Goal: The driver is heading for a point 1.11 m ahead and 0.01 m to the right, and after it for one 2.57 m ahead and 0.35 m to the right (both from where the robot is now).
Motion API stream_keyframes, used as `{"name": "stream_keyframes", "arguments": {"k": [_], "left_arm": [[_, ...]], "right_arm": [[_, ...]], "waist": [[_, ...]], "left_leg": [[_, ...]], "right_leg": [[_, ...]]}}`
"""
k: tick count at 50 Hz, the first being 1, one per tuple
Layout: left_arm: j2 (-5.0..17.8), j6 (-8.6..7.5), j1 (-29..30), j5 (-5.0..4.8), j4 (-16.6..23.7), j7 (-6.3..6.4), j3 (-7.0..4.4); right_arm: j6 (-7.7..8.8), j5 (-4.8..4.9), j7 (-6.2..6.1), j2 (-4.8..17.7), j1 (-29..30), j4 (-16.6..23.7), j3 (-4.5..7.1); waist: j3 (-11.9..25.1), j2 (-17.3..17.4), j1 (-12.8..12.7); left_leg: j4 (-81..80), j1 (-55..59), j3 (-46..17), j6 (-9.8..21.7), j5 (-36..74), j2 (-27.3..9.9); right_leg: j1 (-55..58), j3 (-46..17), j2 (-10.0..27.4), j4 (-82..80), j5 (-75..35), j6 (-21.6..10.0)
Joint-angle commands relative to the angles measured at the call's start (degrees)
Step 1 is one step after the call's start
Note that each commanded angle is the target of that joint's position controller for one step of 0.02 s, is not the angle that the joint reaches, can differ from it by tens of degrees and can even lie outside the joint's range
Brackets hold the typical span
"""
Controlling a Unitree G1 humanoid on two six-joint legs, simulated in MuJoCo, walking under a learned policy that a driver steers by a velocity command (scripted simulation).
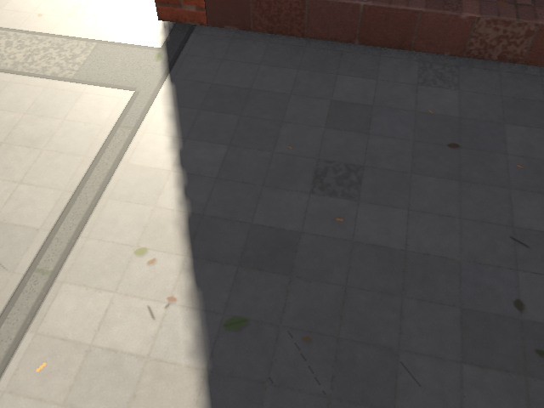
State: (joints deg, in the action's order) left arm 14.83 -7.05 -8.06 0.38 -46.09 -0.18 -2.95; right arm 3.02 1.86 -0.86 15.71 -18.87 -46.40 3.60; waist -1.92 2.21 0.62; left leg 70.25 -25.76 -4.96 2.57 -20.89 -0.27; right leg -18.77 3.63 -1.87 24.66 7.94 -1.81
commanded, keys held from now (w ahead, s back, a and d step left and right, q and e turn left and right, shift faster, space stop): w+q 0.16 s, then w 0.26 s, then w+e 0.58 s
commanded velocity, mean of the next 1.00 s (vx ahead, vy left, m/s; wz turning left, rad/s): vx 0.50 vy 0.00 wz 0.01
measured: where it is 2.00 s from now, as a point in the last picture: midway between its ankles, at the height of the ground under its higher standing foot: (270, 244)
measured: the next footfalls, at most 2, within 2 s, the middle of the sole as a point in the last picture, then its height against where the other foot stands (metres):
left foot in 0.38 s outside the picture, level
right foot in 0.94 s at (285, 320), level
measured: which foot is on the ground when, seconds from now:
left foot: up 0.00-0.36, down 0.38-0.92, up 0.94-1.00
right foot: down 0.00-0.38, up 0.40-0.92, down 0.94-1.00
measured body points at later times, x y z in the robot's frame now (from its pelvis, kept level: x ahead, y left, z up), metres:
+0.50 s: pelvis +0.27 +0.09 +0.00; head +0.30 +0.11 +0.44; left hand +0.28 +0.37 -0.14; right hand +0.47 -0.13 -0.10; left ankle +0.31 +0.18 -0.74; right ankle +0.19 -0.08 -0.64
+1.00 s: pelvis +0.56 +0.07 -0.02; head +0.60 +0.07 +0.43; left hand +0.74 +0.33 -0.12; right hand +0.60 -0.21 -0.15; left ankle +0.36 +0.20 -0.65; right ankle +0.65 +0.00 -0.74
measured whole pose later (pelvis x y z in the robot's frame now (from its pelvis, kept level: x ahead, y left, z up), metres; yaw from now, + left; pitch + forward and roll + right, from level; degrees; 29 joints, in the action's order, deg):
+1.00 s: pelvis +0.56 +0.07 -0.02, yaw -4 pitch +2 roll +1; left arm 16.2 -3.6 -7.0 -1.2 -41.8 -3.0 -3.8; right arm 4.6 0.8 -0.8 15.5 -16.9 -46.9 3.3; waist -3.1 -0.5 0.6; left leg 62.6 -10.5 3.0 -0.7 -29.2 -1.6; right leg -29.2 2.7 -3.4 37.1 10.6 -6.4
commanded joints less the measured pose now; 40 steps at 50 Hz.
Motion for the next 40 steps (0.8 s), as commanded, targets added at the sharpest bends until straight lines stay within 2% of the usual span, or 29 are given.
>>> {"name": "stream_keyframes", "arguments": {"k": [1, 3, 5, 6, 9, 12, 14, 16, 17, 18, 19, 20, 21, 22, 23, 24, 25, 26, 27, 28, 31, 35, 37, 40], "left_arm": [[4.8, -0.72, -1.8, 0.07, 1.0, -0.15, -1.29], [6.2, -1.2, -2.3, -0.28, -0.1, -0.36, -1.85], [7.6, -1.09, -3.0, -0.17, -0.9, -0.33, -2.34], [7.9, -0.85, -3.0, -0.11, -1.1, -0.35, -2.32], [9.1, -0.13, -4.5, -0.6, -1.9, -0.28, -2.25], [10.7, 0.71, -8.5, -1.39, -3.6, -0.5, -2.22], [11.8, 1.36, -10.0, -1.99, -4.7, -0.37, -2.51], [13.0, 2.18, -10.2, -2.43, -5.3, -0.24, -2.73], [13.5, 2.59, -9.2, -2.52, -5.4, -0.13, -2.71], [12.4, 2.97, -9.3, -2.23, -5.4, 0.06, -2.16], [10.0, 2.75, -9.5, -0.82, -4.0, 0.27, -1.0], [1.9, 1.35, -16.4, 0.1, -2.2, -0.73, 1.61], [7.9, -0.28, -12.6, -2.11, -3.4, -1.27, 0.24], [10.0, -0.63, -7.0, -4.14, -1.3, -1.4, -0.58], [8.9, -0.59, -5.1, -3.57, -0.8, -1.0, -0.26], [8.5, -0.11, -4.4, -2.49, -1.2, -0.71, -0.48], [8.0, 0.79, -6.4, -2.34, -1.8, -0.79, -0.71], [7.0, 1.67, -7.8, -2.31, -2.4, -0.88, -0.68], [5.6, 2.53, -9.1, -2.4, -2.6, -0.85, -0.53], [5.2, 3.19, -8.7, -2.43, -2.6, -0.65, -0.57], [4.7, 3.81, -4.9, -2.14, -1.4, -0.32, -0.88], [3.6, 3.2, 0.6, -1.51, 0.6, -1.47, -0.57], [2.6, 3.12, 4.5, -1.24, 2.2, -2.13, -0.01], [2.4, 3.03, 8.3, -1.3, 4.9, -3.21, 0.26]], "right_arm": [[-0.27, 0.21, 0.29, 2.2, -1.4, 4.9, 0.84], [-0.91, -0.15, 0.19, 1.7, 0.7, 6.7, 0.7], [-0.91, -0.45, 0.34, 2.1, 2.9, 8.2, 0.67], [-0.96, -0.31, 0.51, 2.4, 3.4, 8.4, 0.83], [-0.42, -0.55, 1.72, 1.6, 9.5, 10.7, 0.32], [-0.11, -0.48, 2.87, 0.7, 15.5, 13.3, -0.37], [0.21, -0.42, 3.44, 1.6, 18.2, 15.1, -0.39], [0.3, -0.71, 3.65, 3.3, 17.2, 15.7, 0.18], [0.35, -1.0, 3.52, 4.8, 12.7, 14.7, 1.06], [0.32, -1.0, 3.18, 7.5, 3.0, 11.6, 2.7], [0.01, -1.0, 2.26, 12.4, -7.4, 9.2, 4.55], [0.14, -1.04, 2.03, 18.7, -8.3, 8.8, 5.24], [0.74, -1.21, 2.18, 12.5, -9.9, 9.4, 3.61], [1.32, -1.89, 2.35, 10.2, -6.5, 9.0, 2.65], [1.59, -1.73, 2.38, 8.5, -2.1, 9.3, 2.13], [1.75, -1.77, 2.54, 6.2, 1.7, 9.5, 1.54], [2.15, -2.18, 2.54, 4.8, 3.4, 9.6, 1.15], [2.69, -2.31, 2.64, 4.1, 3.8, 9.2, 1.11], [3.26, -2.31, 2.54, 5.0, 4.1, 8.4, 1.39], [3.77, -2.4, 2.41, 5.2, 4.4, 7.9, 1.57], [4.15, -2.99, 1.49, 5.2, 2.9, 5.9, 1.76], [4.09, -2.7, 0.58, 6.3, 2.9, 4.5, 1.85], [3.88, -2.39, 0.14, 6.9, 1.2, 3.2, 2.08], [2.81, -1.73, -0.15, 7.8, -1.1, 1.4, 2.48]], "waist": [[2.3, -6.7, -0.2], [0.7, -5.7, 0.1], [0.4, -4.7, -0.2], [0.3, -4.6, -0.4], [-0.8, -4.0, -2.9], [-2.3, -3.8, -5.2], [-3.3, -4.5, -5.1], [-2.1, -6.0, -3.2], [0.8, -6.8, 0.1], [6.4, -6.2, 5.0], [13.5, -0.8, 9.1], [21.2, 15.2, 3.2], [25.4, 8.0, 6.7], [16.2, 5.6, 6.2], [11.6, 1.9, 4.1], [8.2, 0.4, 2.2], [7.3, 1.9, 0.1], [6.7, 1.4, -0.7], [6.3, 1.8, -1.8], [4.5, 1.0, -2.1], [0.8, 0.4, -1.1], [-1.4, 0.7, 0.6], [-3.0, 0.1, 2.4], [-4.3, 0.0, 3.8]], "left_leg": [[0.3, -10.8, -1.6, 0.0, 3.8, -7.4], [-2.8, -13.2, -1.6, -0.4, 6.3, -8.1], [-7.3, -15.5, -1.8, -1.0, 11.1, -8.3], [-10.1, -15.9, -1.5, -1.2, 14.4, -8.2], [-21.5, -13.9, 1.3, -0.9, 22.5, -7.2], [-29.4, -12.3, 4.3, 0.0, 21.5, -5.6], [-32.9, -12.2, 5.1, 1.3, 17.2, -4.8], [-35.5, -8.4, 7.1, 3.0, 11.2, -2.7], [-37.7, -1.1, 8.9, 4.2, 11.1, -0.5], [-40.0, 12.8, 10.5, 5.7, 13.7, 2.5], [-38.3, 31.2, 0.4, 8.6, 16.6, -4.3], [-45.1, 48.6, -30.8, 18.8, 6.7, -19.9], [-52.0, 48.6, -39.3, 19.1, 4.9, -22.3], [-51.9, 42.3, -28.8, 15.9, 11.2, -20.7], [-52.0, 34.1, -20.6, 13.8, 17.5, -18.5], [-53.4, 27.2, -14.4, 12.4, 21.7, -16.1], [-55.5, 22.8, -10.8, 11.5, 22.7, -14.9], [-57.2, 20.8, -8.2, 11.1, 24.8, -14.0], [-59.2, 19.1, -6.5, 12.0, 24.9, -14.5], [-60.9, 17.6, -4.2, 11.9, 25.1, -14.4], [-62.8, 18.7, 2.3, 10.3, 26.3, -13.4], [-64.1, 19.6, 9.7, 7.5, 25.3, -11.8], [-64.2, 21.6, 11.6, 7.1, 25.6, -12.7], [-61.3, 28.8, 13.1, 6.6, 28.9, -15.0]], "right_leg": [[9.3, -15.0, 16.4, -15.9, -1.1, -9.7], [8.5, -10.7, 16.8, -17.4, -6.7, -10.8], [9.9, -7.0, 17.1, -17.7, -11.1, -11.1], [10.9, -4.8, 16.6, -17.8, -11.9, -10.8], [12.3, 0.4, 15.2, -17.1, -12.7, -9.3], [15.6, 1.5, 16.3, -16.6, -10.5, -8.9], [19.1, 1.2, 18.2, -15.2, -11.1, -8.2], [22.2, 1.8, 19.3, -10.7, -21.1, -7.3], [22.1, 3.4, 18.6, -4.4, -31.1, -6.3], [18.6, 6.1, 16.1, 7.0, -37.6, -4.8], [5.4, 7.4, 13.3, 24.5, -24.7, -2.0], [-17.6, 3.7, 2.8, 45.7, 21.2, 1.3], [-22.4, -7.6, 2.9, 52.9, 25.5, 0.4], [-26.7, -7.3, 5.5, 53.9, 21.1, -0.6], [-25.3, -7.1, 8.3, 50.2, 15.7, -0.8], [-22.7, -7.2, 10.0, 46.5, 12.3, -0.5], [-18.9, -8.1, 11.4, 44.6, 9.6, -0.3], [-16.7, -8.4, 11.4, 43.6, 8.0, -0.1], [-16.2, -8.3, 11.0, 42.8, 6.7, 0.5], [-17.0, -9.2, 10.8, 41.6, 5.1, 1.0], [-22.7, -11.6, 9.2, 35.0, -2.9, 1.9], [-21.4, -8.2, 7.5, 21.2, -15.3, 1.6], [-21.5, -6.0, 7.3, 16.5, -17.0, 1.0], [-24.6, -4.0, 6.9, 12.7, -12.7, -0.5]]}}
